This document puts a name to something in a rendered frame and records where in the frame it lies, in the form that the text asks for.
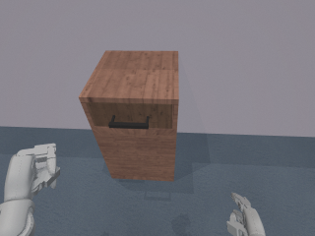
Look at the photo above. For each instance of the right robot hand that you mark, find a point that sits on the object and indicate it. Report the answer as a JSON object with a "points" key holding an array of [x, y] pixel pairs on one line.
{"points": [[249, 221]]}

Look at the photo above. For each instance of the robot left forearm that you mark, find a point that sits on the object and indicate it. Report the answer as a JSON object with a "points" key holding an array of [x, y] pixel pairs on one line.
{"points": [[16, 218]]}

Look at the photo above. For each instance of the left robot hand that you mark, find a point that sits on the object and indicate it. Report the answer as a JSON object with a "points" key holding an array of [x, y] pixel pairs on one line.
{"points": [[24, 166]]}

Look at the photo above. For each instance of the handle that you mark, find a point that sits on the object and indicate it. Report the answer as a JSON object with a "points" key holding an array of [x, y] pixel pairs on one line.
{"points": [[128, 125]]}

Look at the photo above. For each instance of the cabinet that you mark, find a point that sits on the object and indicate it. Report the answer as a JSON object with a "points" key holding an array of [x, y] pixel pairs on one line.
{"points": [[136, 76]]}

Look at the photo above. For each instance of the drawer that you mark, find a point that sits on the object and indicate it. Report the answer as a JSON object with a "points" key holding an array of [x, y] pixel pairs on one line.
{"points": [[160, 115]]}

